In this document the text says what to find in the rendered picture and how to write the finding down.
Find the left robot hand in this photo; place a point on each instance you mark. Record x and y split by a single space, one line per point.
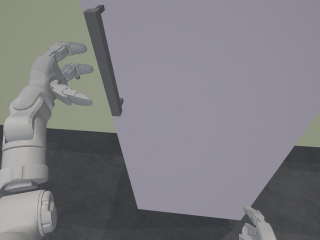
45 72

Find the handle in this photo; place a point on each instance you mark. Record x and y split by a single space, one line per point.
98 38

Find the fridge door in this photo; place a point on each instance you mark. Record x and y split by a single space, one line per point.
216 93

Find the robot left upper arm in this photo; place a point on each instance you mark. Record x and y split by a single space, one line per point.
27 216

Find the right robot hand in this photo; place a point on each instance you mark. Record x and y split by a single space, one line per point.
261 231

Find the robot left forearm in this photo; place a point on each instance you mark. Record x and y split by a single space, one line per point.
24 144

